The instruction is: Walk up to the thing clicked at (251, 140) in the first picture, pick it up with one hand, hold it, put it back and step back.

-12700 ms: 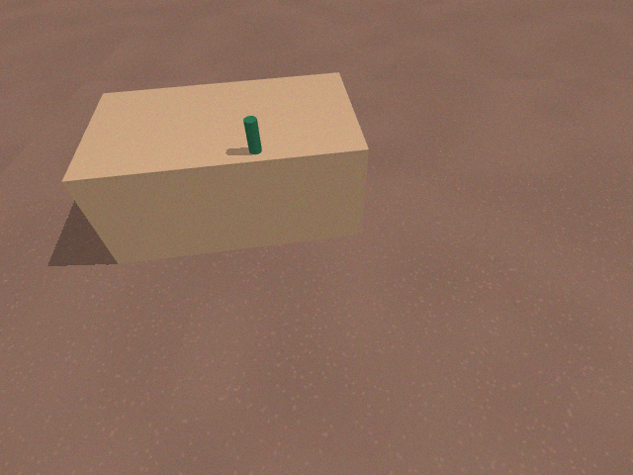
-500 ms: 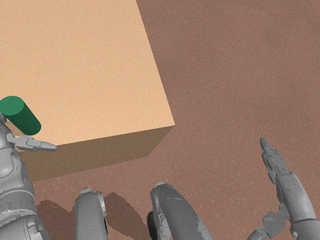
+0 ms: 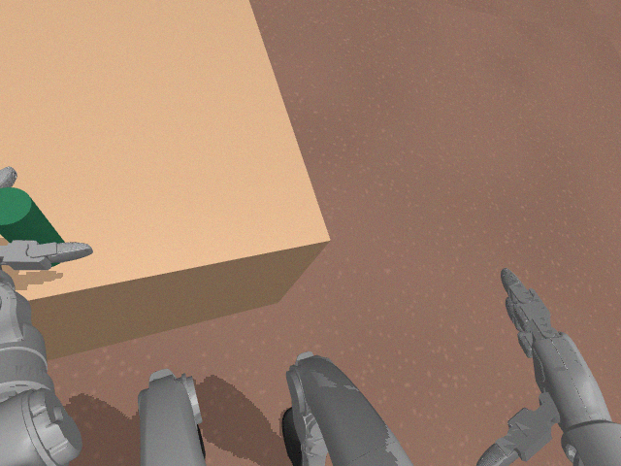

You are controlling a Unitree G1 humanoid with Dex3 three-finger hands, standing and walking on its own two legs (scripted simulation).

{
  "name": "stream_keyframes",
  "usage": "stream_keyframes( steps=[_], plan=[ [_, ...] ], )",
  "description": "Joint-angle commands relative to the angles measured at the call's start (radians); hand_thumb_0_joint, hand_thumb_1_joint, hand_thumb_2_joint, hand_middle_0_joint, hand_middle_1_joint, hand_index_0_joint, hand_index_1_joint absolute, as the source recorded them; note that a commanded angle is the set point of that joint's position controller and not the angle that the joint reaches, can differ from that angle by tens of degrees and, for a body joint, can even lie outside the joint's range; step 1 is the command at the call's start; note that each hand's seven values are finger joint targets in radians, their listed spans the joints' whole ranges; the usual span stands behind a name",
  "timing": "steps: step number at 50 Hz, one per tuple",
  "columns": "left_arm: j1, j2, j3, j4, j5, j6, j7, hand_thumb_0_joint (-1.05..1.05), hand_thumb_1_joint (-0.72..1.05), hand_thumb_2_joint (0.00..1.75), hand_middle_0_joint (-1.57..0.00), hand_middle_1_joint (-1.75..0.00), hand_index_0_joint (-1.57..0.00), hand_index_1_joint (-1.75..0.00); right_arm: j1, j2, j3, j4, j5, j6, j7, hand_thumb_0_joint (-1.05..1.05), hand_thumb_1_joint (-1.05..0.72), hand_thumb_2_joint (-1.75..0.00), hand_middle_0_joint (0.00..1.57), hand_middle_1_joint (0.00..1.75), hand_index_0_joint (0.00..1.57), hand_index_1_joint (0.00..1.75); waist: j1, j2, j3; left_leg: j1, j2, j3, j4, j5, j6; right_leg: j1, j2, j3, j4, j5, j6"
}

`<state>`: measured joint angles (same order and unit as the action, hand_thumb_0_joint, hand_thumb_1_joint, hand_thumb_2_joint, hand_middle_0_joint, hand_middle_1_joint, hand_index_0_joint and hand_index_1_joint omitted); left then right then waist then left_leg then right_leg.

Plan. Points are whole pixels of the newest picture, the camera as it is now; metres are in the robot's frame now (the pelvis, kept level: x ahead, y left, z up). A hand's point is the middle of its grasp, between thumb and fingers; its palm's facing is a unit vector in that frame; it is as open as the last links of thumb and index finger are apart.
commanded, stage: close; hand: left
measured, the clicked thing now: (29, 231) +0.45 +0.26 -0.07
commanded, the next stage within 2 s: settle in 0.34 s
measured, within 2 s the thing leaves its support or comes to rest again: leaves its support in 0.70 s
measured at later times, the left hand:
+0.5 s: hand (19, 200) +0.49 +0.27 -0.05, palm faces +0.34 -0.94 +0.00, open 7.6 cm
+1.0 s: hand out of the picture +0.49 +0.27 +0.00, palm faces +0.35 -0.94 -0.01, open 7.7 cm
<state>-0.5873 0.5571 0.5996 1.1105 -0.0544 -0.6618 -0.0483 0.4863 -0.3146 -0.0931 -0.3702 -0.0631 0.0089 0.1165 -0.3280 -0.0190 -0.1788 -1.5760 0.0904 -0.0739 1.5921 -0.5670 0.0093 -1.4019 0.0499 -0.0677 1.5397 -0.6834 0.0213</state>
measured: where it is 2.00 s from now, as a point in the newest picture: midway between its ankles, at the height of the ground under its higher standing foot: outside the picture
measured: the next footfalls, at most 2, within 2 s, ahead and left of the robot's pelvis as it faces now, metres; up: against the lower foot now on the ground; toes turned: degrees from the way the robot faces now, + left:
none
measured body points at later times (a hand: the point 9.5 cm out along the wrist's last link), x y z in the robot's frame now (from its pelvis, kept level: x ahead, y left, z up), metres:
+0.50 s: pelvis +0.00 +0.00 +0.00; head +0.18 +0.10 +0.40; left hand +0.46 +0.31 -0.05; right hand +0.18 -0.24 +0.11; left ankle +0.07 +0.12 -0.55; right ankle +0.02 -0.14 -0.55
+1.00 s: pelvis +0.00 +0.01 +0.03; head +0.16 +0.09 +0.44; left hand +0.46 +0.32 +0.00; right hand +0.18 -0.24 +0.11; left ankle +0.07 +0.12 -0.55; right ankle +0.02 -0.14 -0.55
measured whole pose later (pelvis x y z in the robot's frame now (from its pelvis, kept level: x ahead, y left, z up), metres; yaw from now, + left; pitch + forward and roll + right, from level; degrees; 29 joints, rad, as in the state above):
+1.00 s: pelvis +0.00 +0.01 +0.03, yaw +0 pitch +29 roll -7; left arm -0.64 0.58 0.58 1.11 -0.02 -0.59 -0.01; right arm 0.49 -0.30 -0.07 -0.37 -0.07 0.03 0.11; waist -0.32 -0.02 -0.17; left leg -1.47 0.09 -0.07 1.49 -0.54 0.01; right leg -1.29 0.05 -0.06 1.43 -0.64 0.03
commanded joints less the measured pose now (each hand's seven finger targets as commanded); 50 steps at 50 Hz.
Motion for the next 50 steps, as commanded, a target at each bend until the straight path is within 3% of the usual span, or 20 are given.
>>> stream_keyframes(
  steps=[1,5,7,8,11,13,15,19,20,23,28,32,33,34,36,38,39,43,45,50],
  plan=[
    [-0.241,0.255,0.039,-0.148,0.001,-0.091,0.017,0.00,-0.38,0.36,-0.71,-0.55,-0.72,-0.55,0.020,-0.194,-0.148,-0.233,0.009,-0.050,-0.026,0.00,0.51,-0.05,0.05,0.05,0.05,0.05,0.031,0.230,-0.453,0.532,-0.035,-0.045,-0.201,0.224,0.006,0.091,0.024,-0.004,-0.171,0.266,-0.045],
    [-0.282,0.315,0.060,-0.204,0.011,-0.117,-0.001,0.00,-0.22,0.54,-0.88,-0.74,-0.89,-0.74,0.074,-0.199,-0.165,-0.239,0.008,-0.053,-0.026,0.00,0.51,-0.05,0.05,0.05,0.05,0.05,0.029,0.315,-0.550,0.635,-0.036,-0.036,-0.186,0.333,0.000,0.129,0.024,0.010,-0.163,0.348,-0.047],
    [-0.305,0.260,0.024,-0.219,0.011,-0.110,-0.020,0.00,-0.17,0.63,-0.98,-0.84,-0.98,-0.84,0.096,-0.194,-0.174,-0.224,0.003,-0.053,-0.022,0.00,0.50,-0.05,0.05,0.05,0.05,0.05,0.019,0.376,-0.573,0.702,-0.034,-0.034,-0.189,0.368,-0.005,0.105,0.025,0.006,-0.166,0.357,-0.052],
    [-0.356,0.272,0.017,-0.269,0.010,-0.111,-0.026,0.00,-0.12,0.67,-1.03,-0.88,-1.03,-0.89,0.109,-0.183,-0.173,-0.186,0.003,-0.052,-0.021,0.00,0.49,-0.05,0.05,0.05,0.05,0.05,0.014,0.398,-0.562,0.705,-0.032,-0.031,-0.187,0.340,-0.006,0.081,0.024,0.010,-0.168,0.336,-0.052],
    [-0.314,0.185,-0.053,-0.167,0.026,-0.077,-0.031,0.00,-0.02,0.75,-1.13,-0.97,-1.13,-0.98,0.083,-0.193,-0.174,-0.177,-0.003,-0.052,-0.020,0.00,0.49,-0.05,0.05,0.05,0.05,0.05,-0.011,0.418,-0.467,0.726,-0.021,-0.054,-0.221,0.297,-0.020,0.002,0.020,-0.008,-0.172,0.278,-0.057],
    [-0.363,0.217,-0.062,-0.201,0.038,-0.070,-0.018,0.00,0.03,0.78,-1.16,-0.99,-1.16,-1.00,0.055,-0.193,-0.164,-0.190,-0.005,-0.049,-0.024,0.00,0.50,-0.05,0.05,0.05,0.05,0.05,-0.009,0.437,-0.450,0.731,-0.016,-0.056,-0.228,0.280,-0.024,-0.018,0.018,-0.009,-0.178,0.261,-0.057],
    [-0.403,0.276,-0.024,-0.245,0.041,-0.069,0.005,0.00,0.05,0.80,-1.20,-1.03,-1.20,-1.03,0.058,-0.202,-0.170,-0.201,-0.007,-0.043,-0.026,0.00,0.51,-0.05,0.05,0.05,0.05,0.05,0.005,0.448,-0.479,0.749,-0.016,-0.058,-0.229,0.287,-0.028,-0.011,0.019,-0.010,-0.176,0.254,-0.059],
    [-0.357,0.303,0.030,-0.154,0.042,-0.071,0.047,0.00,0.15,0.95,-1.28,-1.15,-1.28,-1.16,0.044,-0.200,-0.178,-0.180,-0.010,-0.037,-0.020,0.00,0.51,-0.05,0.05,0.05,0.05,0.05,0.005,0.391,-0.430,0.652,-0.025,-0.048,-0.217,0.235,-0.009,0.031,0.021,-0.005,-0.188,0.253,-0.052],
    [-0.334,0.265,0.017,-0.099,0.039,-0.068,0.045,0.00,0.17,0.97,-1.32,-1.19,-1.32,-1.19,0.042,-0.190,-0.161,-0.199,-0.010,-0.037,-0.018,0.00,0.51,-0.05,0.05,0.05,0.05,0.05,-0.009,0.353,-0.426,0.623,-0.028,-0.050,-0.213,0.237,-0.004,0.040,0.023,-0.008,-0.190,0.262,-0.050],
    [-0.324,0.273,0.020,-0.100,0.041,-0.082,0.033,0.00,0.32,1.20,-1.38,-1.37,-1.36,-1.40,0.050,-0.175,-0.135,-0.237,-0.006,-0.045,-0.013,0.00,0.51,-0.06,0.05,0.05,0.05,0.05,-0.009,0.316,-0.449,0.590,-0.032,-0.044,-0.204,0.245,0.001,0.074,0.024,-0.003,-0.191,0.275,-0.047],
    [-0.343,0.298,0.036,-0.126,0.030,-0.087,0.000,0.00,0.46,1.41,-1.44,-1.48,-1.43,-1.51,0.040,-0.209,-0.161,-0.278,-0.003,-0.060,-0.017,0.00,0.51,-0.06,0.05,0.05,0.05,0.05,0.001,0.326,-0.544,0.634,-0.031,-0.041,-0.189,0.334,0.000,0.110,0.029,-0.001,-0.176,0.350,-0.048],
    [-0.384,0.295,0.017,-0.170,0.032,-0.071,0.003,0.00,0.49,1.47,-1.50,-1.55,-1.48,-1.58,0.085,-0.192,-0.157,-0.246,-0.004,-0.052,-0.015,0.00,0.52,-0.06,0.05,0.05,0.05,0.05,-0.003,0.394,-0.570,0.682,-0.032,-0.028,-0.185,0.364,-0.003,0.117,0.025,0.009,-0.188,0.368,-0.048],
    [-0.403,0.353,0.048,-0.241,0.035,-0.072,0.010,0.00,0.49,1.47,-1.50,-1.55,-1.49,-1.58,0.096,-0.191,-0.156,-0.234,-0.004,-0.048,-0.016,0.00,0.52,-0.06,0.05,0.05,0.05,0.05,0.021,0.407,-0.586,0.687,-0.034,-0.020,-0.185,0.359,-0.001,0.137,0.024,0.023,-0.199,0.368,-0.045],
    [-0.361,0.306,0.020,-0.194,0.041,-0.059,0.007,0.00,0.48,1.48,-1.49,-1.56,-1.48,-1.59,0.082,-0.193,-0.153,-0.262,-0.004,-0.047,-0.015,0.00,0.52,-0.06,0.05,0.05,0.05,0.05,0.015,0.404,-0.588,0.704,-0.033,-0.020,-0.194,0.361,-0.003,0.146,0.025,0.020,-0.204,0.366,-0.047],
    [-0.409,0.348,0.027,-0.292,0.047,-0.057,0.011,0.00,0.42,1.48,-1.51,-1.57,-1.49,-1.60,0.102,-0.186,-0.160,-0.209,-0.005,-0.038,-0.015,0.00,0.51,-0.06,0.05,0.05,0.05,0.05,0.029,0.455,-0.577,0.734,-0.032,-0.015,-0.210,0.355,-0.008,0.146,0.023,0.026,-0.213,0.350,-0.049],
    [-0.416,0.298,-0.006,-0.310,0.043,-0.043,0.006,0.00,0.35,1.47,-1.50,-1.58,-1.49,-1.61,0.095,-0.162,-0.134,-0.201,-0.004,-0.039,-0.014,0.00,0.52,-0.06,0.05,0.05,0.05,0.05,0.032,0.463,-0.549,0.758,-0.029,-0.018,-0.230,0.348,-0.012,0.129,0.025,0.019,-0.224,0.333,-0.051],
    [-0.379,0.253,-0.017,-0.252,0.036,-0.027,0.006,0.00,0.32,1.47,-1.51,-1.58,-1.50,-1.62,0.087,-0.160,-0.128,-0.186,-0.005,-0.036,-0.014,0.00,0.51,-0.06,0.05,0.05,0.05,0.05,0.027,0.447,-0.514,0.754,-0.027,-0.021,-0.242,0.342,-0.012,0.118,0.025,0.009,-0.231,0.321,-0.051],
    [-0.360,0.255,-0.013,-0.244,0.030,0.003,0.025,0.00,0.34,1.46,-1.47,-1.56,-1.47,-1.59,0.055,-0.160,-0.115,-0.166,0.001,-0.027,-0.020,0.00,0.53,-0.06,0.05,0.05,0.05,0.05,0.042,0.397,-0.446,0.733,-0.024,-0.034,-0.284,0.320,-0.014,0.116,0.024,-0.006,-0.249,0.307,-0.052],
    [-0.344,0.232,-0.017,-0.207,0.032,0.013,0.037,0.00,0.32,1.46,-1.47,-1.56,-1.47,-1.59,0.030,-0.180,-0.139,-0.190,0.000,-0.028,-0.026,0.00,0.54,-0.05,0.05,0.05,0.05,0.05,0.032,0.359,-0.441,0.741,-0.019,-0.043,-0.300,0.298,-0.013,0.119,0.025,-0.010,-0.262,0.291,-0.051],
    [-0.341,0.201,-0.031,-0.148,0.020,0.000,0.039,0.00,0.31,1.45,-1.46,-1.57,-1.47,-1.59,0.036,-0.155,-0.105,-0.152,0.003,-0.030,-0.032,0.00,0.55,-0.05,0.05,0.05,0.05,0.05,0.026,0.263,-0.416,0.673,-0.030,-0.027,-0.308,0.259,0.004,0.174,0.024,-0.004,-0.293,0.296,-0.044]
  ],
)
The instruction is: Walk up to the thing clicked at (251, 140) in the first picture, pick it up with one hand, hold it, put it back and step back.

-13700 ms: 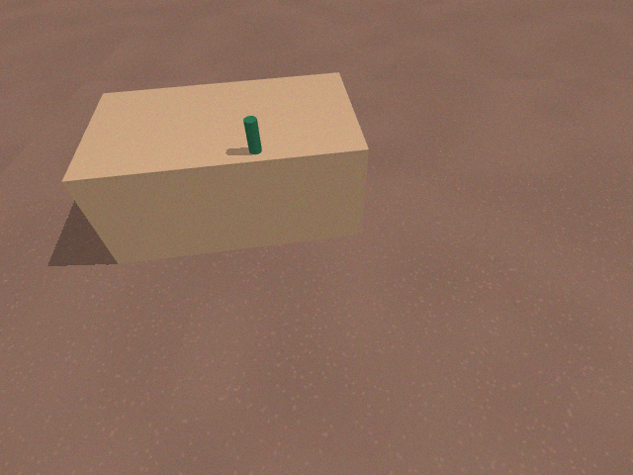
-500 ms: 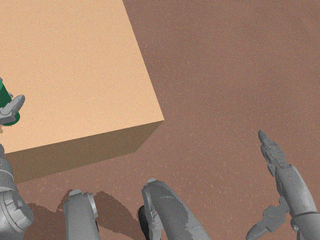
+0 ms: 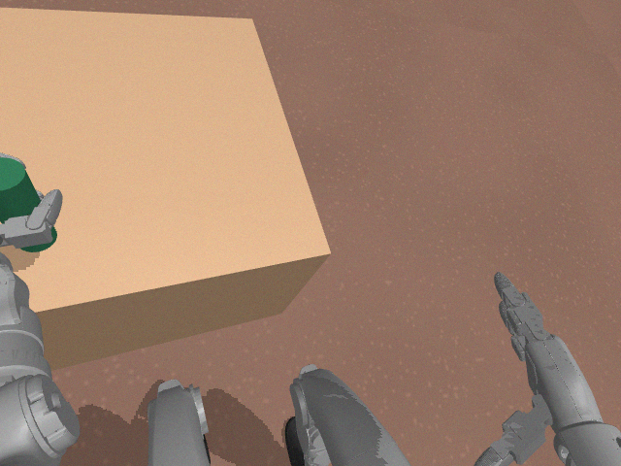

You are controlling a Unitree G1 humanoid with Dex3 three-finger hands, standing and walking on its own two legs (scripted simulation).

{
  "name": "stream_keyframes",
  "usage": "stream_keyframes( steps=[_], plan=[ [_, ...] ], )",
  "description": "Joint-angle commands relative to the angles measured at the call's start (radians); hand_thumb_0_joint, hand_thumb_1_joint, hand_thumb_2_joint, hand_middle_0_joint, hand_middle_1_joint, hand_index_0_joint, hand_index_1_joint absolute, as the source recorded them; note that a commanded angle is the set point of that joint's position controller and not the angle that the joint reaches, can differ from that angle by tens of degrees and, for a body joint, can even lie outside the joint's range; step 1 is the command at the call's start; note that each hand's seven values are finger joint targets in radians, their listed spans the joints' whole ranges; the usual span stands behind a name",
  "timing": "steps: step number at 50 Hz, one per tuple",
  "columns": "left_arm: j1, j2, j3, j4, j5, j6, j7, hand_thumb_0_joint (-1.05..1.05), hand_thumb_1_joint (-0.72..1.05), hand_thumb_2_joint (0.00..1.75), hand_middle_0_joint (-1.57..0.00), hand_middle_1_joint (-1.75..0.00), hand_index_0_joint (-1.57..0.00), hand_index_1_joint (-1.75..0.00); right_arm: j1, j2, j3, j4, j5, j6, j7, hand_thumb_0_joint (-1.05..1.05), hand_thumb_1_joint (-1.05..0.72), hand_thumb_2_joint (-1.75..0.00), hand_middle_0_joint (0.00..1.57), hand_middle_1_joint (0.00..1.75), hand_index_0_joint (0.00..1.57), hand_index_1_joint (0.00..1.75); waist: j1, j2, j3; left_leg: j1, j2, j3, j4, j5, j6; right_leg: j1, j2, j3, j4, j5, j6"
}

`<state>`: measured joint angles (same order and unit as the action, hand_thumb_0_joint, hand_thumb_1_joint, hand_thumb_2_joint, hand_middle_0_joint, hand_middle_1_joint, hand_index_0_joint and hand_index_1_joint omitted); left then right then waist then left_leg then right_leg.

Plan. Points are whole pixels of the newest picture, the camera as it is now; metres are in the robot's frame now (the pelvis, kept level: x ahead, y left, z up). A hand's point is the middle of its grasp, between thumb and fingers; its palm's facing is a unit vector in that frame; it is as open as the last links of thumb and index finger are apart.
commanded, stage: settle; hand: left
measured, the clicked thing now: (20, 209) +0.47 +0.27 -0.04
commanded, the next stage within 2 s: lift in 0.40 s
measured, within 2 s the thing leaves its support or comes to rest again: neither
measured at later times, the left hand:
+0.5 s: hand (13, 190) +0.48 +0.26 +0.00, palm faces +0.33 -0.94 +0.00, open 7.8 cm
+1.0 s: hand out of the picture +0.44 +0.26 +0.06, palm faces +0.33 -0.94 -0.02, open 7.8 cm
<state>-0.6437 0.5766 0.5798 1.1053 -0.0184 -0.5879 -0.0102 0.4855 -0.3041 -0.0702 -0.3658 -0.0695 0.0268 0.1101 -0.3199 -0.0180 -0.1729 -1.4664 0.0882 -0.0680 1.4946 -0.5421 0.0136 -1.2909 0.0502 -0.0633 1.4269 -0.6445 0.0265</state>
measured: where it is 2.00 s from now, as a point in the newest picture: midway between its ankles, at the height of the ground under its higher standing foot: outside the picture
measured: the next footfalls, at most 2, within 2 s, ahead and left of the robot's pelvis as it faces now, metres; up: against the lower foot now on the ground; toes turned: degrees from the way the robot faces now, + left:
none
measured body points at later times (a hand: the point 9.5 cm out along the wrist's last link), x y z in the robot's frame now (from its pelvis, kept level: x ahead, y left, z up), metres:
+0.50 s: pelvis +0.00 +0.00 +0.02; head +0.15 +0.08 +0.43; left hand +0.46 +0.31 +0.00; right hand +0.17 -0.25 +0.08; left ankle +0.06 +0.11 -0.57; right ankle +0.02 -0.14 -0.57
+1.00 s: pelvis +0.02 +0.00 +0.05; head +0.12 +0.06 +0.48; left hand +0.41 +0.30 +0.06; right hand +0.18 -0.25 +0.08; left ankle +0.06 +0.11 -0.57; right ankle +0.02 -0.14 -0.57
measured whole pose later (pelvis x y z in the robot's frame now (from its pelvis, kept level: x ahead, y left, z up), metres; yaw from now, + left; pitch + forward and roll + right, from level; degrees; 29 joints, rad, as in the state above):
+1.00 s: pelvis +0.02 +0.00 +0.05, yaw +2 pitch +22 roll -5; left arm -0.46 0.39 0.45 0.88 -0.07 -0.54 0.00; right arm 0.48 -0.26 -0.05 -0.17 -0.06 0.07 0.07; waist -0.20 -0.01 -0.17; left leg -1.18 0.08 -0.03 1.28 -0.50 0.01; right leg -1.02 0.04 -0.04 1.22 -0.59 0.03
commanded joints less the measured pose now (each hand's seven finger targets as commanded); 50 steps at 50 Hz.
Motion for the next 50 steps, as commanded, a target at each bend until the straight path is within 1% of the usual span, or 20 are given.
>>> stream_keyframes(
  steps=[1,4,8,10,11,13,15,16,19,22,25,27,29,30,32,35,37,39,42,50],
  plan=[
    [-0.300,0.178,-0.019,-0.160,-0.019,-0.081,-0.003,0.00,0.31,1.45,-1.46,-1.57,-1.47,-1.59,0.051,-0.161,-0.123,-0.160,0.010,-0.049,-0.026,0.00,0.55,-0.05,0.05,0.05,0.05,0.05,0.011,0.256,-0.435,0.564,-0.030,-0.030,-0.209,0.244,0.002,0.077,0.024,-0.006,-0.182,0.269,-0.049],
    [-0.303,0.183,-0.023,-0.143,-0.024,-0.093,-0.015,0.00,0.32,1.46,-1.47,-1.58,-1.48,-1.60,0.047,-0.170,-0.124,-0.170,0.012,-0.055,-0.031,0.00,0.55,-0.05,0.05,0.05,0.05,0.05,0.012,0.243,-0.450,0.580,-0.032,-0.030,-0.222,0.233,0.001,0.095,0.021,-0.003,-0.193,0.271,-0.046],
    [-0.343,0.235,0.001,-0.197,-0.022,-0.109,-0.016,0.00,0.34,1.50,-1.50,-1.61,-1.50,-1.63,0.051,-0.178,-0.130,-0.167,0.009,-0.051,-0.031,0.00,0.55,-0.05,0.05,0.05,0.05,0.05,0.033,0.309,-0.522,0.661,-0.031,-0.029,-0.217,0.328,-0.007,0.109,0.020,0.000,-0.179,0.327,-0.051],
    [-0.363,0.213,-0.022,-0.208,-0.024,-0.113,-0.018,0.00,0.33,1.51,-1.50,-1.62,-1.50,-1.64,0.056,-0.172,-0.132,-0.141,0.006,-0.048,-0.033,0.00,0.54,-0.05,0.05,0.05,0.05,0.05,0.030,0.340,-0.505,0.680,-0.032,-0.027,-0.223,0.334,-0.011,0.103,0.018,0.001,-0.184,0.327,-0.053],
    [-0.392,0.248,-0.007,-0.256,-0.020,-0.120,-0.014,0.00,0.33,1.51,-1.50,-1.62,-1.50,-1.64,0.065,-0.172,-0.132,-0.119,0.002,-0.046,-0.033,0.00,0.54,-0.05,0.05,0.05,0.05,0.05,0.039,0.362,-0.521,0.694,-0.033,-0.023,-0.222,0.335,-0.011,0.107,0.017,0.006,-0.191,0.325,-0.052],
    [-0.349,0.216,-0.021,-0.201,-0.014,-0.111,-0.013,0.00,0.34,1.51,-1.49,-1.60,-1.49,-1.63,0.048,-0.169,-0.128,-0.108,0.001,-0.041,-0.031,0.00,0.54,-0.05,0.05,0.05,0.05,0.05,0.043,0.359,-0.488,0.697,-0.030,-0.028,-0.234,0.339,-0.016,0.087,0.017,0.001,-0.188,0.313,-0.056],
    [-0.371,0.259,-0.008,-0.264,-0.007,-0.113,-0.009,0.00,0.32,1.51,-1.50,-1.61,-1.50,-1.64,0.049,-0.166,-0.128,-0.101,0.000,-0.038,-0.031,0.00,0.54,-0.06,0.05,0.05,0.05,0.05,0.052,0.386,-0.507,0.723,-0.030,-0.022,-0.236,0.334,-0.015,0.100,0.016,0.007,-0.199,0.308,-0.055],
    [-0.360,0.214,-0.028,-0.235,-0.010,-0.109,-0.012,0.00,0.33,1.52,-1.50,-1.61,-1.50,-1.64,0.044,-0.159,-0.118,-0.104,-0.003,-0.037,-0.030,0.00,0.54,-0.06,0.05,0.05,0.05,0.05,0.043,0.387,-0.499,0.735,-0.027,-0.031,-0.246,0.347,-0.020,0.095,0.016,0.001,-0.198,0.308,-0.057],
    [-0.331,0.196,-0.033,-0.214,-0.016,-0.097,-0.014,0.00,0.29,1.51,-1.51,-1.62,-1.51,-1.65,0.035,-0.141,-0.095,-0.089,-0.001,-0.036,-0.028,0.00,0.54,-0.06,0.05,0.05,0.05,0.05,0.050,0.364,-0.466,0.700,-0.029,-0.022,-0.252,0.315,-0.013,0.117,0.015,0.005,-0.218,0.299,-0.053],
    [-0.277,0.148,-0.048,-0.130,-0.028,-0.078,-0.016,0.00,0.30,1.51,-1.50,-1.61,-1.50,-1.64,0.001,-0.158,-0.108,-0.097,0.004,-0.039,-0.034,0.00,0.54,-0.05,0.05,0.05,0.05,0.05,0.037,0.278,-0.440,0.627,-0.032,-0.018,-0.252,0.263,-0.001,0.141,0.015,0.010,-0.241,0.293,-0.044],
    [-0.315,0.180,-0.037,-0.177,-0.032,-0.078,-0.017,0.00,0.34,1.51,-1.49,-1.61,-1.50,-1.63,0.013,-0.152,-0.093,-0.091,0.005,-0.031,-0.038,0.00,0.55,-0.05,0.05,0.05,0.05,0.05,0.047,0.283,-0.468,0.649,-0.032,-0.021,-0.263,0.287,-0.005,0.158,0.017,0.005,-0.241,0.307,-0.047],
    [-0.312,0.208,-0.013,-0.194,-0.031,-0.084,-0.009,0.00,0.42,1.46,-1.47,-1.61,-1.50,-1.60,0.012,-0.163,-0.111,-0.093,0.007,-0.031,-0.039,0.00,0.54,-0.05,0.05,0.05,0.05,0.05,0.060,0.268,-0.483,0.659,-0.031,-0.021,-0.262,0.318,-0.004,0.167,0.020,0.003,-0.234,0.325,-0.049],
    [-0.300,0.171,-0.021,-0.195,-0.040,-0.086,-0.003,0.00,0.41,1.46,-1.47,-1.60,-1.49,-1.60,0.006,-0.181,-0.132,-0.120,0.008,-0.034,-0.044,0.00,0.54,-0.05,0.05,0.05,0.05,0.05,0.051,0.257,-0.514,0.687,-0.031,-0.022,-0.261,0.352,0.000,0.193,0.022,0.003,-0.238,0.356,-0.047],
    [-0.343,0.199,-0.010,-0.260,-0.041,-0.095,0.004,0.00,0.44,1.46,-1.48,-1.60,-1.50,-1.60,0.026,-0.176,-0.132,-0.101,0.007,-0.033,-0.044,0.00,0.54,-0.05,0.05,0.05,0.05,0.05,0.059,0.268,-0.519,0.679,-0.034,-0.013,-0.261,0.341,0.002,0.209,0.019,0.014,-0.247,0.361,-0.044],
    [-0.296,0.140,-0.044,-0.211,-0.042,-0.086,-0.003,0.00,0.41,1.46,-1.47,-1.60,-1.50,-1.60,0.033,-0.158,-0.112,-0.104,0.010,-0.031,-0.043,0.00,0.54,-0.05,0.05,0.05,0.05,0.05,0.062,0.247,-0.504,0.684,-0.036,-0.009,-0.269,0.349,0.003,0.223,0.019,0.014,-0.259,0.373,-0.042],
    [-0.282,0.173,-0.052,-0.284,-0.026,-0.085,-0.004,0.00,0.40,1.45,-1.48,-1.59,-1.50,-1.60,0.056,-0.134,-0.089,-0.072,0.011,-0.026,-0.041,0.00,0.53,-0.06,0.05,0.05,0.05,0.05,0.084,0.287,-0.514,0.722,-0.040,0.001,-0.282,0.370,0.001,0.252,0.014,0.026,-0.274,0.390,-0.039],
    [-0.244,0.118,-0.071,-0.269,-0.033,-0.073,-0.003,0.00,0.39,1.44,-1.47,-1.59,-1.49,-1.59,0.052,-0.137,-0.095,-0.066,0.010,-0.020,-0.041,0.00,0.53,-0.06,0.05,0.05,0.05,0.05,0.089,0.289,-0.492,0.738,-0.038,-0.001,-0.306,0.367,-0.006,0.256,0.015,0.017,-0.285,0.380,-0.042],
    [-0.244,0.124,-0.067,-0.327,-0.041,-0.066,0.002,0.00,0.41,1.45,-1.46,-1.58,-1.48,-1.58,0.042,-0.135,-0.094,-0.027,0.010,-0.017,-0.042,0.00,0.53,-0.06,0.05,0.05,0.05,0.05,0.118,0.324,-0.470,0.776,-0.035,-0.005,-0.332,0.366,-0.017,0.238,0.014,0.010,-0.286,0.355,-0.048],
    [-0.228,0.118,-0.068,-0.403,-0.044,-0.056,0.013,0.00,0.43,1.43,-1.45,-1.56,-1.47,-1.56,0.031,-0.138,-0.112,-0.018,0.010,-0.011,-0.046,0.00,0.54,-0.05,0.05,0.05,0.05,0.05,0.126,0.320,-0.449,0.790,-0.034,-0.005,-0.364,0.328,-0.018,0.258,0.015,0.009,-0.314,0.325,-0.049],
    [-0.061,-0.066,-0.170,-0.489,-0.086,-0.004,-0.001,0.00,0.46,1.42,-1.43,-1.54,-1.45,-1.54,0.019,-0.097,-0.078,0.027,0.024,-0.005,-0.061,0.00,0.55,-0.05,0.05,0.05,0.05,0.05,0.164,0.220,-0.412,0.832,-0.032,-0.003,-0.433,0.348,-0.022,0.349,0.016,-0.002,-0.368,0.357,-0.045]
  ],
)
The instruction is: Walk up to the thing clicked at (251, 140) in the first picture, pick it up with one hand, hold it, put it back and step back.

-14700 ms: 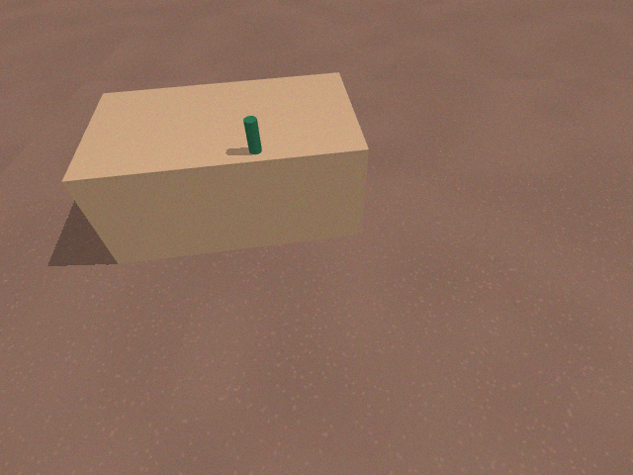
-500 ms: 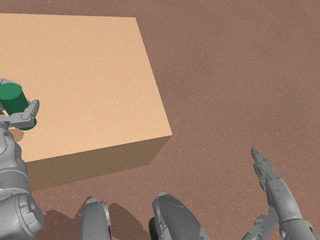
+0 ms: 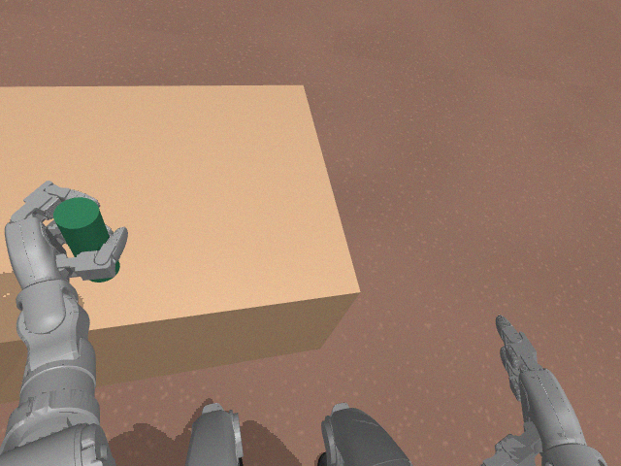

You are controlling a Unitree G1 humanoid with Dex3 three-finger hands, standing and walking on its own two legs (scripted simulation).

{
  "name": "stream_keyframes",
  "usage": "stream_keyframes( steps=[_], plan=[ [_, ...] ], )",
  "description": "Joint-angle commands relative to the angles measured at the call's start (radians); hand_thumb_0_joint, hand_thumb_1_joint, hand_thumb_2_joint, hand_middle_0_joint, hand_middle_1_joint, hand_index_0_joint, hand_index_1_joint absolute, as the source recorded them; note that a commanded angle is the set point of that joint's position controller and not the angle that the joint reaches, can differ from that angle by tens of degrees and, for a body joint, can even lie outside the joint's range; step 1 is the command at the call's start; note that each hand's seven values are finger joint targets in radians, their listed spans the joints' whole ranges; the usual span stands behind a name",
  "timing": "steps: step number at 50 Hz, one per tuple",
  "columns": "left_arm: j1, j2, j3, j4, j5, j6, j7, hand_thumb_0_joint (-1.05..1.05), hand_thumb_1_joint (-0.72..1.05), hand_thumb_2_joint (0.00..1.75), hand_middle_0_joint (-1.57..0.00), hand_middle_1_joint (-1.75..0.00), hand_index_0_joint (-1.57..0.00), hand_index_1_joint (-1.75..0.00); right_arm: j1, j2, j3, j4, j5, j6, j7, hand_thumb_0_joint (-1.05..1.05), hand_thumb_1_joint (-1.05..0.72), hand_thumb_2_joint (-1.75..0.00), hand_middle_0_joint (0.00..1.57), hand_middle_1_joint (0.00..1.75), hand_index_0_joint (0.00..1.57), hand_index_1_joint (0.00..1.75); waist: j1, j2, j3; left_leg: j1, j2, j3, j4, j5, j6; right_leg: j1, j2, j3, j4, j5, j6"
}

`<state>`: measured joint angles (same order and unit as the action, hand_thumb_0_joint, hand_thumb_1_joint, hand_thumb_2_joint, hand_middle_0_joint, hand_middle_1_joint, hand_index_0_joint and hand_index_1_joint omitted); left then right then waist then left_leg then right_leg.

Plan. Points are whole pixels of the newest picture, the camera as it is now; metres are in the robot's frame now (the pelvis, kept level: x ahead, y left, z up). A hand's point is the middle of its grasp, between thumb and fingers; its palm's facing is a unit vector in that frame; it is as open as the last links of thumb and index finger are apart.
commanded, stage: lift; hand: left
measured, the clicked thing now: (90, 243) +0.42 +0.24 +0.00
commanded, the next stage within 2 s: hold in 0.86 s
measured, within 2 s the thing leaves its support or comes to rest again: neither
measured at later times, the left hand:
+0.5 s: hand (107, 247) +0.37 +0.19 +0.08, palm faces +0.25 -0.97 -0.01, open 7.7 cm
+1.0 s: hand (120, 243) +0.36 +0.17 +0.11, palm faces +0.25 -0.97 +0.00, open 7.7 cm
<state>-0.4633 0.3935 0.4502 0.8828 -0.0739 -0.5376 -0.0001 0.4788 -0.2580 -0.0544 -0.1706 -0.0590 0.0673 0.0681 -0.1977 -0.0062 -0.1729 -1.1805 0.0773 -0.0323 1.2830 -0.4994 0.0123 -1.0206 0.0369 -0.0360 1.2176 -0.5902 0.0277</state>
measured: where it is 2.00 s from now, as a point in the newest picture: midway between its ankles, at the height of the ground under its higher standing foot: outside the picture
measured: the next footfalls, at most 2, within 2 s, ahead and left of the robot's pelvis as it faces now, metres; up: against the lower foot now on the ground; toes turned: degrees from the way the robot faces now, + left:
none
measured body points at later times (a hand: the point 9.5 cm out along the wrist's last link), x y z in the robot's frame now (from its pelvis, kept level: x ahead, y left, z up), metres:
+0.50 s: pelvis +0.01 -0.01 +0.04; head +0.07 +0.01 +0.48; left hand +0.35 +0.25 +0.08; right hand +0.16 -0.26 +0.03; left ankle +0.05 +0.11 -0.62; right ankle +0.00 -0.15 -0.62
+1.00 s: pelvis +0.02 -0.02 +0.06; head +0.07 -0.01 +0.50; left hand +0.34 +0.22 +0.11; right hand +0.18 -0.27 +0.03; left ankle +0.05 +0.11 -0.62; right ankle +0.00 -0.15 -0.62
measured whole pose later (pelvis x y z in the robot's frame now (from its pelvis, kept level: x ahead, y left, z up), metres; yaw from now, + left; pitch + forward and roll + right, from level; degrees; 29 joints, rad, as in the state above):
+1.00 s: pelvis +0.02 -0.02 +0.06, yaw +1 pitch +12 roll +0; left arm -0.12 0.17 0.21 0.38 -0.14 -0.32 0.05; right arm 0.45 -0.23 -0.07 0.06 -0.01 0.11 -0.02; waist -0.05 -0.01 -0.12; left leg -0.77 0.05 0.03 0.97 -0.41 -0.01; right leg -0.66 0.00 0.01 0.98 -0.53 0.01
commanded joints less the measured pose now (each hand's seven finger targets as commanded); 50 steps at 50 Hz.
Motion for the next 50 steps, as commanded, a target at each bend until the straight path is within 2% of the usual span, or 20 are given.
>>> stream_keyframes(
  steps=[1,2,5,8,10,11,14,16,18,25,28,29,32,33,35,40,43,44,46,50],
  plan=[
    [-0.243,0.121,-0.036,-0.304,-0.036,-0.050,-0.011,0.00,0.45,1.42,-1.42,-1.53,-1.44,-1.53,0.028,-0.157,-0.104,-0.186,0.015,-0.043,-0.024,0.00,0.55,-0.05,0.05,0.05,0.05,0.05,0.042,0.184,-0.441,0.563,-0.021,-0.035,-0.226,0.313,-0.017,0.107,0.027,-0.027,-0.172,0.322,-0.043],
    [-0.198,0.093,-0.068,-0.268,-0.031,-0.034,-0.010,0.00,0.45,1.42,-1.43,-1.53,-1.44,-1.53,0.037,-0.151,-0.103,-0.141,0.018,-0.040,-0.027,0.00,0.55,-0.05,0.05,0.05,0.05,0.05,0.042,0.181,-0.383,0.559,-0.021,-0.033,-0.238,0.308,-0.017,0.098,0.026,-0.025,-0.178,0.316,-0.044],
    [-0.216,0.094,-0.071,-0.365,-0.041,-0.025,0.002,0.00,0.45,1.41,-1.40,-1.51,-1.42,-1.51,0.036,-0.145,-0.103,-0.118,0.026,-0.033,-0.035,0.00,0.56,-0.05,0.05,0.05,0.05,0.05,0.058,0.158,-0.341,0.553,-0.026,-0.020,-0.266,0.277,-0.014,0.123,0.020,-0.015,-0.208,0.310,-0.040],
    [-0.179,0.053,-0.098,-0.382,-0.047,-0.010,0.009,0.00,0.42,1.39,-1.39,-1.50,-1.41,-1.50,0.027,-0.132,-0.089,-0.133,0.031,-0.030,-0.043,0.00,0.56,-0.05,0.05,0.05,0.05,0.05,0.063,0.104,-0.303,0.546,-0.034,-0.007,-0.294,0.240,-0.009,0.174,0.012,-0.003,-0.243,0.303,-0.032],
    [-0.170,0.063,-0.090,-0.413,-0.047,-0.003,0.013,0.00,0.41,1.40,-1.38,-1.50,-1.40,-1.50,0.040,-0.136,-0.100,-0.114,0.032,-0.021,-0.048,0.00,0.57,-0.05,0.05,0.05,0.05,0.05,0.077,0.101,-0.306,0.566,-0.035,-0.004,-0.308,0.259,-0.009,0.195,0.009,-0.001,-0.253,0.316,-0.032],
    [-0.151,0.045,-0.106,-0.410,-0.047,0.000,0.008,0.00,0.42,1.39,-1.38,-1.49,-1.40,-1.49,0.051,-0.118,-0.083,-0.087,0.032,-0.018,-0.045,0.00,0.56,-0.05,0.05,0.05,0.05,0.05,0.085,0.116,-0.291,0.573,-0.036,-0.004,-0.315,0.262,-0.010,0.187,0.008,-0.003,-0.256,0.313,-0.033],
    [-0.119,0.017,-0.129,-0.453,-0.049,0.012,0.007,0.00,0.43,1.40,-1.37,-1.49,-1.39,-1.49,0.050,-0.115,-0.092,-0.061,0.031,-0.011,-0.049,0.00,0.57,-0.05,0.05,0.05,0.05,0.05,0.093,0.114,-0.289,0.605,-0.037,0.000,-0.330,0.284,-0.012,0.207,0.005,-0.004,-0.268,0.327,-0.033],
    [-0.114,0.029,-0.127,-0.517,-0.052,0.018,0.012,0.00,0.42,1.39,-1.37,-1.48,-1.39,-1.48,0.025,-0.114,-0.087,-0.093,0.036,-0.013,-0.051,0.00,0.57,-0.05,0.05,0.05,0.05,0.05,0.109,0.102,-0.299,0.610,-0.042,0.010,-0.340,0.260,-0.009,0.243,-0.002,0.006,-0.287,0.319,-0.029],
    [-0.090,-0.013,-0.147,-0.526,-0.059,0.029,0.014,0.00,0.41,1.39,-1.36,-1.48,-1.38,-1.48,0.017,-0.107,-0.083,-0.080,0.034,-0.013,-0.053,0.00,0.57,-0.05,0.05,0.05,0.05,0.05,0.113,0.092,-0.289,0.615,-0.042,0.010,-0.352,0.257,-0.011,0.250,-0.002,0.005,-0.296,0.316,-0.030],
    [-0.029,-0.036,-0.177,-0.584,-0.066,0.063,0.025,0.00,0.35,1.37,-1.35,-1.47,-1.37,-1.47,0.006,-0.091,-0.067,-0.010,0.041,-0.010,-0.069,0.00,0.57,-0.05,0.05,0.05,0.05,0.05,0.130,0.058,-0.219,0.589,-0.051,0.032,-0.380,0.210,-0.006,0.289,-0.019,0.038,-0.348,0.297,-0.019],
    [0.009,-0.032,-0.169,-0.610,-0.066,0.076,0.033,0.00,0.40,1.37,-1.35,-1.47,-1.37,-1.47,0.006,-0.114,-0.095,-0.014,0.043,-0.005,-0.078,0.00,0.56,-0.05,0.05,0.05,0.05,0.05,0.129,0.024,-0.253,0.617,-0.051,0.039,-0.374,0.259,0.000,0.318,-0.024,0.049,-0.357,0.350,-0.012],
    [0.006,-0.045,-0.176,-0.629,-0.070,0.079,0.037,0.00,0.41,1.38,-1.35,-1.47,-1.37,-1.47,0.017,-0.096,-0.072,0.015,0.042,-0.001,-0.077,0.00,0.56,-0.05,0.05,0.05,0.05,0.05,0.135,0.021,-0.245,0.610,-0.053,0.040,-0.372,0.264,0.002,0.326,-0.026,0.053,-0.362,0.360,-0.010],
    [0.015,-0.054,-0.181,-0.651,-0.069,0.092,0.045,0.00,0.38,1.36,-1.35,-1.47,-1.37,-1.47,-0.017,-0.111,-0.091,-0.001,0.042,-0.004,-0.083,0.00,0.56,-0.05,0.05,0.05,0.05,0.05,0.138,0.022,-0.247,0.635,-0.051,0.043,-0.386,0.276,0.000,0.338,-0.024,0.050,-0.363,0.368,-0.013],
    [0.001,-0.060,-0.193,-0.682,-0.067,0.092,0.046,0.00,0.39,1.37,-1.35,-1.47,-1.37,-1.47,-0.020,-0.089,-0.066,0.001,0.044,-0.003,-0.083,0.00,0.56,-0.05,0.05,0.05,0.05,0.05,0.142,0.034,-0.249,0.638,-0.052,0.042,-0.392,0.268,-0.001,0.338,-0.026,0.050,-0.367,0.356,-0.015],
    [0.026,-0.052,-0.178,-0.675,-0.070,0.098,0.049,0.00,0.38,1.38,-1.35,-1.47,-1.37,-1.48,-0.020,-0.115,-0.096,0.001,0.043,-0.001,-0.090,0.00,0.56,-0.05,0.05,0.05,0.05,0.05,0.138,-0.005,-0.245,0.640,-0.053,0.044,-0.393,0.283,0.003,0.354,-0.024,0.047,-0.375,0.381,-0.010],
    [0.061,-0.089,-0.209,-0.700,-0.069,0.119,0.050,0.00,0.38,1.37,-1.36,-1.47,-1.38,-1.48,-0.024,-0.092,-0.078,0.032,0.047,-0.002,-0.090,0.00,0.56,-0.05,0.05,0.05,0.05,0.05,0.151,0.009,-0.213,0.649,-0.055,0.047,-0.420,0.261,0.000,0.367,-0.024,0.044,-0.390,0.351,-0.014],
    [0.095,-0.080,-0.194,-0.694,-0.074,0.130,0.052,0.00,0.40,1.38,-1.37,-1.48,-1.39,-1.49,-0.025,-0.112,-0.101,0.053,0.051,-0.002,-0.093,0.00,0.56,-0.05,0.05,0.05,0.05,0.05,0.156,0.010,-0.185,0.647,-0.056,0.050,-0.429,0.271,-0.002,0.369,-0.023,0.042,-0.394,0.359,-0.015],
    [0.095,-0.090,-0.207,-0.704,-0.069,0.134,0.054,0.00,0.43,1.39,-1.38,-1.50,-1.40,-1.50,-0.014,-0.115,-0.101,0.073,0.050,-0.001,-0.093,0.00,0.56,-0.05,0.05,0.05,0.05,0.05,0.153,0.013,-0.186,0.660,-0.054,0.049,-0.434,0.276,-0.002,0.357,-0.022,0.041,-0.392,0.362,-0.017],
    [0.074,-0.101,-0.227,-0.743,-0.067,0.136,0.053,0.00,0.41,1.39,-1.39,-1.50,-1.41,-1.50,-0.026,-0.090,-0.077,0.052,0.049,-0.006,-0.092,0.00,0.56,-0.05,0.05,0.05,0.05,0.05,0.150,0.025,-0.210,0.686,-0.050,0.045,-0.437,0.297,-0.002,0.367,-0.019,0.034,-0.393,0.372,-0.019],
    [0.087,-0.086,-0.210,-0.768,-0.073,0.141,0.060,0.00,0.42,1.33,-1.39,-1.48,-1.41,-1.48,-0.039,-0.112,-0.094,0.054,0.051,-0.013,-0.099,0.00,0.55,-0.05,0.05,0.05,0.05,0.05,0.159,0.007,-0.209,0.690,-0.053,0.049,-0.441,0.302,-0.001,0.397,-0.022,0.038,-0.401,0.385,-0.016]
  ],
)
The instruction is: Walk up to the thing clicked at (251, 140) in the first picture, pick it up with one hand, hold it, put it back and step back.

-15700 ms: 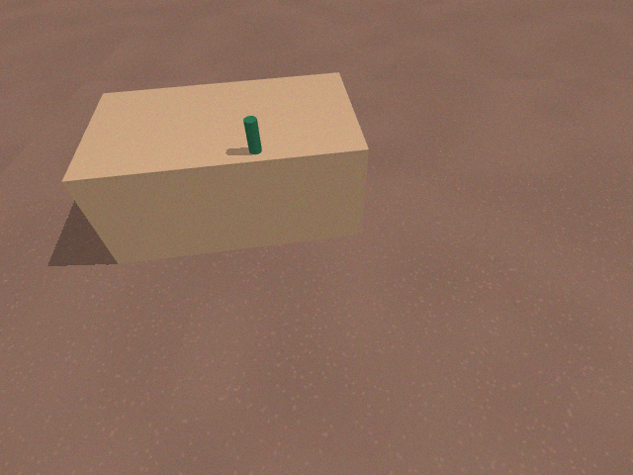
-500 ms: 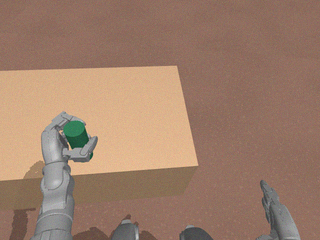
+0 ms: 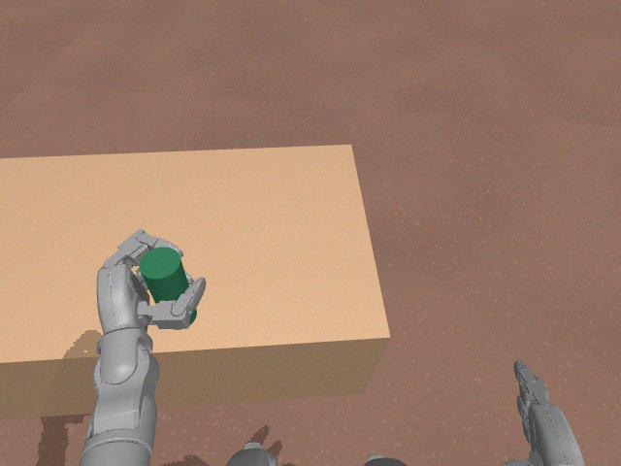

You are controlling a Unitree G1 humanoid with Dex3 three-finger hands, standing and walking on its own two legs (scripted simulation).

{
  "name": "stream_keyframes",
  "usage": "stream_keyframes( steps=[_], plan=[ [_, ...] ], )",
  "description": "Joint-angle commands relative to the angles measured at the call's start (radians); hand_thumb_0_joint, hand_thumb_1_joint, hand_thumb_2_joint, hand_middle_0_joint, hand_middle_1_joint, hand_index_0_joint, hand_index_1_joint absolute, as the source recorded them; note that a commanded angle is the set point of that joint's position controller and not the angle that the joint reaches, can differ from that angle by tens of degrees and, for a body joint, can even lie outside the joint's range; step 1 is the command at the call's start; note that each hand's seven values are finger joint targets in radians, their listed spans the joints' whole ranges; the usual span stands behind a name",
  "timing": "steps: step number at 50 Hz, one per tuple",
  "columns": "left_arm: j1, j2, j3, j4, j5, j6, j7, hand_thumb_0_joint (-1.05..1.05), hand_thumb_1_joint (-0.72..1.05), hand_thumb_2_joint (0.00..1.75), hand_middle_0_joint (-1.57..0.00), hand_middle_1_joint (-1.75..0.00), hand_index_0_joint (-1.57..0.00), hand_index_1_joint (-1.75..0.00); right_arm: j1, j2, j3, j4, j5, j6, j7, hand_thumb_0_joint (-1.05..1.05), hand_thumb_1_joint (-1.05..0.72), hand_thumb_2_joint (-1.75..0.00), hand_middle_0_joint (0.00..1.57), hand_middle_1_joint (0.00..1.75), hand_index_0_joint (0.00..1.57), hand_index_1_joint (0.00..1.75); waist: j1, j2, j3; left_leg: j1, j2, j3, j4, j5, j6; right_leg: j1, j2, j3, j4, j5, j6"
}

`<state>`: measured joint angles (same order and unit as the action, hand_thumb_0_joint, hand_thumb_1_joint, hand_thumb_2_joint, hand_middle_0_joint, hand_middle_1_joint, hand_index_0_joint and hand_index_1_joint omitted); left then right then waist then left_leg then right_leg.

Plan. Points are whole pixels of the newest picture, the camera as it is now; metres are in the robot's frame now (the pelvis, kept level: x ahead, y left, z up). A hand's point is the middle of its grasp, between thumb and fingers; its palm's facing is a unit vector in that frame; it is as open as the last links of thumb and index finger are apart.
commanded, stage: hold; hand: left
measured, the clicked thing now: (171, 291) +0.33 +0.19 +0.04
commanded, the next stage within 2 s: none
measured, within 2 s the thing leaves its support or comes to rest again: neither
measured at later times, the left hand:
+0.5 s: hand (172, 277) +0.34 +0.18 +0.07, palm faces +0.23 -0.97 +0.00, open 7.7 cm
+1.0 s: hand (169, 288) +0.32 +0.18 +0.08, palm faces +0.25 -0.97 +0.00, open 7.7 cm
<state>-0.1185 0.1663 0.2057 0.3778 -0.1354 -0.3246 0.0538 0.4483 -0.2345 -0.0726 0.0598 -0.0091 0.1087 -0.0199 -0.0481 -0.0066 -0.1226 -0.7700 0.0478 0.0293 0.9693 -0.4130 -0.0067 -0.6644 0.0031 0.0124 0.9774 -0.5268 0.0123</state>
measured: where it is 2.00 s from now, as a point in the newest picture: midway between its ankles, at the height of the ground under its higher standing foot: outside the picture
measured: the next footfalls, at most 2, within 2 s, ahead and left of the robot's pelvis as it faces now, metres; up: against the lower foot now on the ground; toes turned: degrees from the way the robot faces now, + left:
none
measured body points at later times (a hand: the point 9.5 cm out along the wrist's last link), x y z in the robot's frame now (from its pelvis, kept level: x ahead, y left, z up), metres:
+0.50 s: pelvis +0.01 +0.00 +0.01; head +0.05 +0.00 +0.46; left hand +0.32 +0.23 +0.07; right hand +0.16 -0.26 -0.03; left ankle +0.04 +0.12 -0.68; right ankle -0.03 -0.13 -0.68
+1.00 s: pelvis +0.00 +0.00 +0.01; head +0.03 +0.01 +0.46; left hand +0.30 +0.23 +0.08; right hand +0.15 -0.26 -0.03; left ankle +0.04 +0.12 -0.68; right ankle -0.03 -0.13 -0.68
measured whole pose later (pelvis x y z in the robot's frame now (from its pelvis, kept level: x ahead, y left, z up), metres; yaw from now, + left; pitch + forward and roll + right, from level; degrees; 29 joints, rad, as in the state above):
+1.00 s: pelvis +0.00 +0.00 +0.01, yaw +0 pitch +9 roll +0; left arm -0.02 0.13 0.15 0.22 -0.12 -0.23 0.11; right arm 0.42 -0.22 -0.08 0.16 -0.01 0.07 -0.04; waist -0.03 0.00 -0.10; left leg -0.67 0.04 0.03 0.90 -0.38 0.00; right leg -0.57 0.00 0.01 0.91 -0.49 0.01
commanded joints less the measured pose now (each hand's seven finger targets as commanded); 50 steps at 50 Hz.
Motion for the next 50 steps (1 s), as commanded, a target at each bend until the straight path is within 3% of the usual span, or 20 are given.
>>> stream_keyframes(
  steps=[1,4,7,8,17,20,23,24,25,26,28,34,36,37,39,40,45,47,48,50],
  plan=[
    [-0.250,0.134,0.033,-0.271,-0.012,-0.070,0.009,0.00,0.43,1.33,-1.39,-1.49,-1.41,-1.49,-0.009,-0.131,-0.073,-0.177,0.000,-0.054,-0.011,0.00,0.55,-0.05,0.05,0.05,0.05,0.05,0.008,0.018,-0.268,0.286,-0.024,-0.012,-0.126,0.222,0.019,0.038,0.012,-0.008,-0.164,0.326,0.000],
    [-0.236,0.113,0.015,-0.306,-0.017,-0.060,0.018,0.00,0.41,1.32,-1.38,-1.48,-1.40,-1.48,0.008,-0.120,-0.065,-0.154,-0.002,-0.054,-0.011,0.00,0.55,-0.05,0.05,0.05,0.05,0.05,0.014,0.027,-0.280,0.307,-0.025,-0.010,-0.118,0.288,0.020,0.063,0.011,-0.009,-0.158,0.387,0.001],
    [-0.223,0.115,0.006,-0.303,-0.008,-0.045,0.020,0.00,0.40,1.33,-1.39,-1.49,-1.41,-1.49,0.006,-0.140,-0.086,-0.161,-0.003,-0.056,-0.013,0.00,0.55,-0.05,0.05,0.05,0.05,0.05,0.001,0.004,-0.282,0.322,-0.021,-0.011,-0.117,0.317,0.022,0.065,0.012,-0.010,-0.162,0.417,0.004],
    [-0.215,0.104,-0.004,-0.296,0.001,-0.040,0.021,0.00,0.43,1.33,-1.40,-1.49,-1.42,-1.49,-0.004,-0.103,-0.043,-0.175,-0.002,-0.056,-0.008,0.00,0.55,-0.05,0.05,0.05,0.05,0.05,0.011,0.011,-0.259,0.310,-0.023,-0.016,-0.128,0.299,0.019,0.069,0.013,-0.015,-0.163,0.396,0.002],
    [-0.176,0.105,0.008,-0.339,-0.009,-0.011,0.028,0.00,0.45,1.34,-1.42,-1.50,-1.44,-1.50,-0.004,-0.139,-0.096,-0.127,0.002,-0.060,-0.013,0.00,0.54,-0.05,0.05,0.05,0.05,0.05,0.013,0.004,-0.243,0.328,-0.020,-0.014,-0.149,0.299,0.018,0.083,0.015,-0.019,-0.183,0.387,0.000],
    [-0.162,0.086,-0.012,-0.345,-0.004,-0.002,0.028,0.00,0.44,1.34,-1.42,-1.50,-1.44,-1.50,-0.015,-0.111,-0.067,-0.120,0.002,-0.062,-0.012,0.00,0.54,-0.05,0.05,0.05,0.05,0.05,0.019,0.003,-0.231,0.321,-0.021,-0.011,-0.152,0.299,0.019,0.094,0.013,-0.018,-0.189,0.395,0.002],
    [-0.163,0.089,-0.007,-0.368,-0.013,0.001,0.029,0.00,0.43,1.33,-1.40,-1.49,-1.42,-1.49,-0.033,-0.130,-0.080,-0.127,0.003,-0.068,-0.017,0.00,0.54,-0.05,0.05,0.05,0.05,0.05,0.020,-0.007,-0.243,0.336,-0.021,-0.009,-0.150,0.322,0.019,0.102,0.014,-0.018,-0.189,0.414,0.003],
    [-0.162,0.079,-0.028,-0.392,-0.010,0.003,0.030,0.00,0.43,1.34,-1.41,-1.50,-1.43,-1.50,-0.035,-0.138,-0.094,-0.131,0.002,-0.070,-0.019,0.00,0.54,-0.05,0.05,0.05,0.05,0.05,0.012,-0.012,-0.256,0.344,-0.021,-0.008,-0.149,0.326,0.019,0.112,0.013,-0.017,-0.189,0.423,0.004],
    [-0.169,0.084,-0.018,-0.395,-0.008,0.007,0.036,0.00,0.43,1.34,-1.41,-1.51,-1.43,-1.51,-0.031,-0.129,-0.078,-0.134,0.001,-0.071,-0.018,0.00,0.54,-0.05,0.05,0.05,0.05,0.05,0.016,-0.007,-0.250,0.343,-0.022,-0.006,-0.149,0.327,0.020,0.114,0.011,-0.015,-0.191,0.428,0.004],
    [-0.155,0.067,-0.039,-0.404,-0.003,0.010,0.038,0.00,0.42,1.34,-1.41,-1.50,-1.43,-1.50,-0.024,-0.097,-0.049,-0.111,0.001,-0.069,-0.016,0.00,0.54,-0.05,0.05,0.05,0.05,0.05,0.025,0.005,-0.241,0.339,-0.022,-0.007,-0.151,0.326,0.019,0.112,0.010,-0.015,-0.192,0.422,0.003],
    [-0.137,0.085,-0.019,-0.411,-0.005,0.015,0.045,0.00,0.41,1.33,-1.40,-1.49,-1.42,-1.49,-0.039,-0.112,-0.068,-0.111,0.005,-0.068,-0.022,0.00,0.54,-0.05,0.05,0.05,0.05,0.05,0.030,-0.013,-0.230,0.326,-0.026,-0.002,-0.156,0.298,0.020,0.119,0.006,-0.011,-0.204,0.407,0.005],
    [-0.110,0.079,-0.025,-0.395,0.008,0.036,0.051,0.00,0.43,1.32,-1.38,-1.48,-1.40,-1.47,-0.040,-0.125,-0.086,-0.095,0.005,-0.071,-0.026,0.00,0.54,-0.05,0.05,0.05,0.05,0.05,0.023,-0.011,-0.186,0.323,-0.023,-0.005,-0.184,0.241,0.016,0.102,0.010,-0.018,-0.217,0.340,-0.002],
    [-0.118,0.067,-0.024,-0.392,0.004,0.035,0.050,0.00,0.42,1.31,-1.37,-1.47,-1.39,-1.47,-0.038,-0.099,-0.065,-0.067,0.005,-0.071,-0.024,0.00,0.55,-0.05,0.05,0.05,0.05,0.05,0.028,-0.010,-0.154,0.295,-0.026,-0.001,-0.189,0.204,0.016,0.084,0.008,-0.017,-0.224,0.312,-0.003],
    [-0.123,0.046,-0.046,-0.380,0.002,0.033,0.045,0.00,0.42,1.32,-1.36,-1.47,-1.39,-1.47,-0.033,-0.113,-0.087,-0.060,0.005,-0.074,-0.025,0.00,0.55,-0.05,0.05,0.05,0.05,0.05,0.007,-0.018,-0.157,0.307,-0.024,-0.002,-0.187,0.208,0.017,0.073,0.010,-0.018,-0.220,0.315,-0.002],
    [-0.163,0.054,-0.044,-0.401,-0.001,0.024,0.043,0.00,0.44,1.31,-1.38,-1.47,-1.40,-1.47,-0.054,-0.124,-0.086,-0.087,0.004,-0.087,-0.027,0.00,0.54,-0.05,0.05,0.05,0.05,0.05,0.006,-0.018,-0.184,0.320,-0.021,-0.009,-0.189,0.202,0.015,0.079,0.011,-0.022,-0.212,0.306,-0.003],
    [-0.179,0.068,-0.039,-0.419,0.004,0.022,0.045,0.00,0.46,1.32,-1.38,-1.48,-1.40,-1.47,-0.070,-0.106,-0.064,-0.101,0.004,-0.092,-0.026,0.00,0.54,-0.05,0.05,0.05,0.05,0.05,0.021,0.006,-0.196,0.325,-0.024,-0.006,-0.190,0.207,0.014,0.086,0.009,-0.019,-0.217,0.306,-0.005],
    [-0.147,0.067,-0.025,-0.411,-0.001,0.016,0.054,0.00,0.45,1.33,-1.37,-1.48,-1.40,-1.48,-0.054,-0.134,-0.092,-0.085,-0.001,-0.092,-0.030,0.00,0.55,-0.05,0.05,0.05,0.05,0.05,0.021,-0.004,-0.215,0.345,-0.021,-0.013,-0.192,0.220,0.013,0.093,0.013,-0.023,-0.214,0.310,-0.005],
    [-0.156,0.089,0.002,-0.403,0.002,0.015,0.060,0.00,0.47,1.34,-1.39,-1.50,-1.41,-1.49,-0.059,-0.117,-0.075,-0.067,0.001,-0.091,-0.029,0.00,0.54,-0.05,0.05,0.05,0.05,0.05,0.032,0.014,-0.197,0.324,-0.024,-0.011,-0.199,0.192,0.011,0.094,0.010,-0.020,-0.218,0.287,-0.009],
    [-0.161,0.075,-0.025,-0.414,0.006,0.012,0.056,0.00,0.43,1.34,-1.39,-1.50,-1.41,-1.50,-0.061,-0.112,-0.075,-0.081,0.001,-0.093,-0.029,0.00,0.55,-0.05,0.05,0.05,0.05,0.05,0.024,0.012,-0.200,0.331,-0.023,-0.009,-0.201,0.190,0.011,0.095,0.011,-0.020,-0.221,0.286,-0.008],
    [-0.147,0.072,-0.024,-0.397,0.007,0.012,0.057,0.00,0.47,1.34,-1.40,-1.51,-1.43,-1.50,-0.066,-0.115,-0.076,-0.071,0.000,-0.094,-0.029,0.00,0.55,-0.05,0.05,0.05,0.05,0.05,0.028,0.009,-0.198,0.332,-0.024,-0.009,-0.201,0.201,0.011,0.104,0.011,-0.020,-0.221,0.298,-0.007]
  ],
)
